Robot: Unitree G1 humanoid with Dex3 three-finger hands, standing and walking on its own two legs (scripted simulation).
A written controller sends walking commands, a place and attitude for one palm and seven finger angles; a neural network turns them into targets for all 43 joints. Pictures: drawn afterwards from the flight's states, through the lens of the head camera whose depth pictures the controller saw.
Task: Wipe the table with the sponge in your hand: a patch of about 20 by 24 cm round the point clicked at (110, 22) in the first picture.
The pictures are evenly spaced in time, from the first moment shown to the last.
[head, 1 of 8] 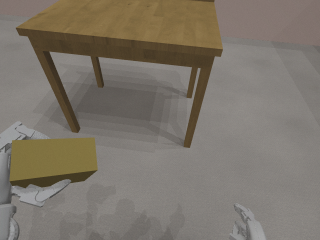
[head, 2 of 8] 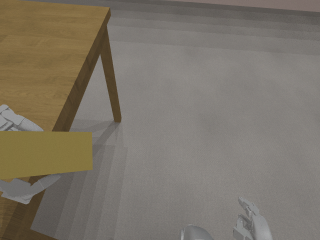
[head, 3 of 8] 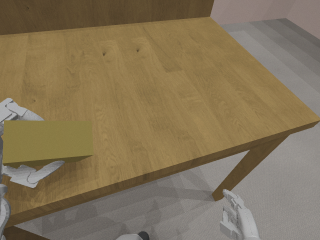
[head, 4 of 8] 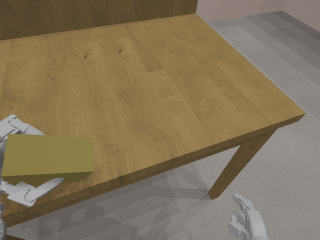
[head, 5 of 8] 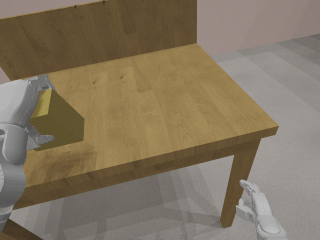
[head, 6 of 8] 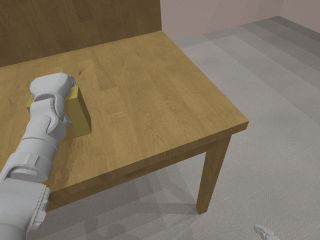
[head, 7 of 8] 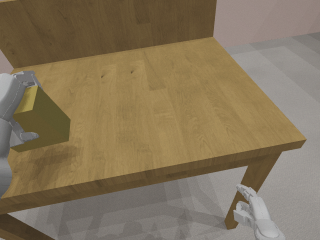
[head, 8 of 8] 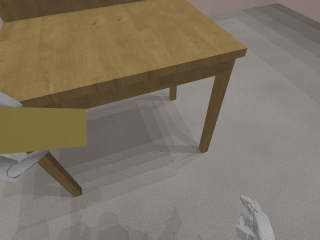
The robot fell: no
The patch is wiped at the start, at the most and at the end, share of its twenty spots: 0.00 1.00 1.00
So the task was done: yes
